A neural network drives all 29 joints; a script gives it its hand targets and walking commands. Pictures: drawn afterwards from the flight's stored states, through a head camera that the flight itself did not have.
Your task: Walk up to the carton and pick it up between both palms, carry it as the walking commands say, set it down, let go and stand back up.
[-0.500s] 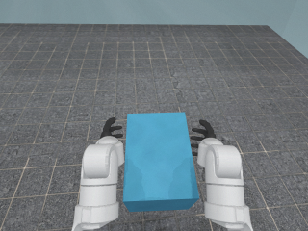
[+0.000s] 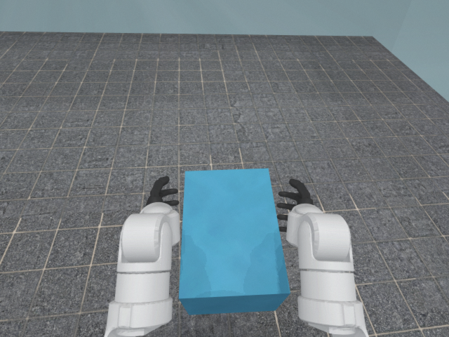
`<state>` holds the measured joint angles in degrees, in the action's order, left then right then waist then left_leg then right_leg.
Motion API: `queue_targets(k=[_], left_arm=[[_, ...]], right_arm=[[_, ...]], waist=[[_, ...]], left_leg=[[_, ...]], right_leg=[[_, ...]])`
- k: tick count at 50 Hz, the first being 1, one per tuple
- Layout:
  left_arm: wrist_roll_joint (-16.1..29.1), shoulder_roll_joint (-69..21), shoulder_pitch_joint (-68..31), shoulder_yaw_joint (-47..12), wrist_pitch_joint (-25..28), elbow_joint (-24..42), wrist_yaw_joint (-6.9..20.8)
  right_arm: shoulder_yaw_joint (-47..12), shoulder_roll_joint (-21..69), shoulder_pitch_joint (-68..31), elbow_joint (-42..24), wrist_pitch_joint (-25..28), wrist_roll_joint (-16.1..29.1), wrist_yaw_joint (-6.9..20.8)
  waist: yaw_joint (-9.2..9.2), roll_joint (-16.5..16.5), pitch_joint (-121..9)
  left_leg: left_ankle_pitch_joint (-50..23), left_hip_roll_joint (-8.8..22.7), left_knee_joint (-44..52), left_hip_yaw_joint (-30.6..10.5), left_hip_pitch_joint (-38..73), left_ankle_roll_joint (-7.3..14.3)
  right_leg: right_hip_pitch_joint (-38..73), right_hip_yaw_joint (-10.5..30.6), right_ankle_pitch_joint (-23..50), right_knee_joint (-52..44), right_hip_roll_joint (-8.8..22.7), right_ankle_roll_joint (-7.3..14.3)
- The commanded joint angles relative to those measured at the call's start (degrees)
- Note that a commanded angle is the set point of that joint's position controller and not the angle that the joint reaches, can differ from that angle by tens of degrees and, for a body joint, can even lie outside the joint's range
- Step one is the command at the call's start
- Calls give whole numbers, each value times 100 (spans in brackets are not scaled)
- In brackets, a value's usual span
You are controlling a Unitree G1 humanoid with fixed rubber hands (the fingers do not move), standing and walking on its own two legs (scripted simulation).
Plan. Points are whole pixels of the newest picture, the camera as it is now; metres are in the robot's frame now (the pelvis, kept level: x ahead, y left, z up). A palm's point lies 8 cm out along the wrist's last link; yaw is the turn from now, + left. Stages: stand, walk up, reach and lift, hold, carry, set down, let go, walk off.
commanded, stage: carry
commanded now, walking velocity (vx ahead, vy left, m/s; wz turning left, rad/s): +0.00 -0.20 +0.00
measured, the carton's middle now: (229, 239) +0.32 +0.01 -0.02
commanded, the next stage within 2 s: none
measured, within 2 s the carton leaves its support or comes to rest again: neither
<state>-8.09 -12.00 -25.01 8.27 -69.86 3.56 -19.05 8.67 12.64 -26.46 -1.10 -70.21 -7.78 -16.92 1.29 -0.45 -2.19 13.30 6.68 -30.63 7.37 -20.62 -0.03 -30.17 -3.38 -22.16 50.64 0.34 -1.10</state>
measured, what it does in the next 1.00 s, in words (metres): steps to the right: right foot, then left foot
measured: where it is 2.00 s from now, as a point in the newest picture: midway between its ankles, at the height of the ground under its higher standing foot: outside the picture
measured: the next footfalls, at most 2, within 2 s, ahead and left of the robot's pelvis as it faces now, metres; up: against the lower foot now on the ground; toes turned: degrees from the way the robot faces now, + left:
right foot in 0.14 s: +0.01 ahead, -0.25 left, +0.00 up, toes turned +6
left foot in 0.42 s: -0.01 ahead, +0.00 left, +0.00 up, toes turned -14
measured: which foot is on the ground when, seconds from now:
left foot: down 0.00-0.16, up 0.18-0.40, down 0.42-1.00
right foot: up 0.00-0.12, down 0.14-1.00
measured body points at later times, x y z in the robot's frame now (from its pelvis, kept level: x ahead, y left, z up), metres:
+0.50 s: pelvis -0.07 -0.12 -0.01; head -0.06 -0.10 +0.44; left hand +0.25 +0.01 +0.07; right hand +0.25 -0.24 +0.08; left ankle -0.06 -0.02 -0.74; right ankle -0.02 -0.22 -0.73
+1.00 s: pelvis -0.10 -0.17 +0.00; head -0.12 -0.17 +0.45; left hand +0.22 -0.04 +0.09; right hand +0.22 -0.29 +0.09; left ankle -0.06 -0.02 -0.74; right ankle -0.03 -0.25 -0.74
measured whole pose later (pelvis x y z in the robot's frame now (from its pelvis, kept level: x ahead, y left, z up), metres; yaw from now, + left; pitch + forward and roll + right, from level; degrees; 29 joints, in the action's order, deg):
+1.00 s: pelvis -0.10 -0.17 +0.00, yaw +1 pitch +2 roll +0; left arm -11.2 -12.5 -26.2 10.0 -69.1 -1.7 -15.5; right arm 8.9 12.5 -26.4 1.5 -71.2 -6.9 -19.5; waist -1.4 0.3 -5.4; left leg 10.0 6.3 -28.0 6.8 -19.3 -2.7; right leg -20.9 -8.7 -8.6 27.3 1.0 3.2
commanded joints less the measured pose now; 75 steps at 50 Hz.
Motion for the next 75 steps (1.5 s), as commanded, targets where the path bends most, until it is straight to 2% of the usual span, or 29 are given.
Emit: queue_targets(k=[1,5,6,7,8,9,10,11,12,14,17,19,20,21,22,23,25,27,29,30,31,32,34,37,47,58,67,68,75], left_arm=[[2681,-6248,-3095,-3624,44,-26,2473],[2585,-6156,-2655,-3451,-50,-409,2487],[2561,-6142,-2572,-3421,-57,-465,2496],[2538,-6118,-2534,-3392,-51,-472,2504],[2529,-6109,-2535,-3392,-43,-446,2518],[2315,-6027,-2406,-3204,12,-667,2548],[2337,-6186,-2662,-3225,46,-536,2570],[2388,-6205,-2722,-3173,59,-434,2600],[2362,-6180,-2724,-3105,94,-293,2597],[2270,-6141,-2758,-3060,128,-55,2521],[2065,-6030,-2575,-3028,111,-121,2438],[2014,-5998,-2430,-3129,89,-176,2405],[2001,-5975,-2348,-3158,85,-214,2390],[2012,-6023,-2333,-3201,101,-250,2380],[2080,-6141,-2558,-3295,95,-124,2389],[2185,-6158,-2845,-3418,99,47,2402],[2410,-6240,-3211,-3564,92,193,2449],[2576,-6300,-3203,-3583,51,16,2518],[2578,-6280,-2970,-3532,-14,-260,2571],[2558,-6256,-2917,-3486,-39,-418,2609],[2540,-6277,-2994,-3440,-46,-487,2638],[2511,-6278,-3036,-3367,-65,-581,2664],[2390,-6244,-2905,-3189,-81,-742,2675],[2283,-6222,-2861,-3049,-53,-779,2643],[2193,-6133,-3028,-3086,47,-599,2588],[2233,-6087,-3061,-3034,219,-818,2676],[2027,-5966,-2873,-2851,523,-985,2639],[2369,-6148,-3007,-3297,427,-261,2627],[2448,-6109,-2694,-3377,-37,-390,2599]], right_arm=[[-3013,5878,-2827,-329,167,2360,2279],[-3078,5774,-2630,-380,140,2186,2195],[-3111,5768,-2622,-359,130,2176,2182],[-3135,5787,-2626,-310,127,2178,2173],[-3209,5815,-2692,-283,133,2206,2169],[-3307,5875,-2820,-432,107,2241,2182],[-3472,6058,-3116,-519,115,2385,2217],[-3563,6125,-3294,-575,135,2515,2232],[-3635,6126,-3397,-657,153,2655,2240],[-3725,6146,-3573,-869,133,2825,2253],[-3580,6019,-3325,-642,1,2823,2274],[-3450,5992,-3015,-379,-56,2747,2328],[-3410,5992,-2917,-299,-72,2713,2363],[-3359,6001,-2876,-225,-83,2679,2401],[-3326,6028,-2782,-92,-16,2619,2430],[-3274,6108,-2772,-41,37,2566,2424],[-3207,6122,-2898,-153,59,2579,2415],[-3121,5965,-2973,-187,80,2484,2341],[-3053,5938,-2761,7,96,2333,2257],[-3075,5949,-2706,1,93,2292,2237],[-3144,6011,-2901,-116,97,2328,2240],[-3189,6067,-3068,-158,100,2363,2243],[-3295,6135,-3245,-193,81,2461,2270],[-3416,6237,-3413,-134,45,2620,2323],[-3377,6289,-3436,169,20,2724,2388],[-3023,6127,-3181,322,336,2311,2301],[-2946,6009,-3067,374,675,2116,2282],[-3390,6199,-3218,-350,578,2470,2278],[-3337,6086,-2854,-203,105,2494,2280]], waist=[[-227,1198,-1973],[-247,1548,-2121],[-198,1449,-2169],[-174,1122,-2152],[-112,333,-2138],[-82,-1863,-1996],[-94,-2081,-1896],[-77,-1444,-1846],[-78,-1011,-1890],[-109,-881,-2023],[-71,-1068,-2302],[-131,-972,-2349],[-173,-800,-2387],[-168,-468,-2387],[-149,1007,-2305],[-160,1824,-2103],[-189,1209,-1920],[-147,973,-1918],[-210,648,-2189],[-272,38,-2233],[-262,-256,-2108],[-252,-277,-1884],[-220,-328,-1621],[-188,-449,-1630],[-132,-286,-1722],[-143,60,-1910],[-145,77,-1988],[-152,28,-2000],[-182,461,-2035]], left_leg=[[-2822,1303,641,-863,1707,700],[-2915,1168,278,-690,1566,455],[-2554,1038,66,-566,1309,250],[-2038,883,-195,-484,734,-6],[-966,644,-778,-318,-83,-218],[1620,-139,-1440,203,-1308,-477],[2492,-88,-2526,-228,-1192,-379],[2327,-257,-3135,-279,-1270,-270],[2029,-245,-3339,-286,-1234,-238],[1565,-217,-2842,-173,-1186,-269],[1571,-383,-1806,-76,-662,-180],[999,-411,-344,-44,-69,2],[98,-253,826,-72,522,31],[-413,290,1242,-636,1339,91],[-1376,1601,973,-2098,1836,535],[-1807,1895,1102,-2224,1414,879],[-1725,1521,898,-1449,1187,725],[-1700,905,534,-660,949,288],[-1403,529,260,-526,638,-98],[-391,280,215,-399,530,-213],[353,180,153,-306,732,-254],[560,135,114,-294,727,-256],[410,117,135,-307,765,-242],[160,138,268,-281,671,-243],[153,106,427,-270,611,-267],[-70,295,642,-520,730,-110],[-327,317,691,-557,646,-21],[-390,410,706,-606,653,-25],[-803,869,678,-901,517,-8]], right_leg=[[-120,72,-154,-237,171,-206],[696,-348,113,-1813,-42,-233],[1236,-482,691,-2619,-60,-211],[1952,-300,1116,-3141,139,-182],[2589,514,1526,-3349,896,-87],[2656,1735,2695,-3219,1947,581],[2222,1467,3076,-3045,1838,955],[2120,1107,3079,-2938,1649,1070],[2130,810,2858,-2879,1530,1064],[2424,417,2753,-2672,1285,992],[2524,544,2931,-2567,1344,1116],[2445,520,3034,-2354,1257,1083],[2224,437,3003,-2205,1152,876],[1540,421,2694,-2023,1015,533],[541,170,1761,-1618,588,108],[473,180,-96,-1181,377,70],[648,263,-245,-1105,374,114],[1341,-83,951,-2303,285,54],[2202,247,2030,-2631,666,54],[2172,577,2495,-2545,1034,124],[1749,669,2229,-2753,1145,162],[1457,732,1546,-3007,1173,160],[1096,742,310,-3396,1184,158],[1208,532,21,-3449,1118,147],[1338,450,38,-3443,1096,192],[1448,261,984,-2948,916,167],[1727,152,1487,-2679,885,149],[1733,97,1514,-2622,840,142],[1641,71,1670,-2199,754,114]])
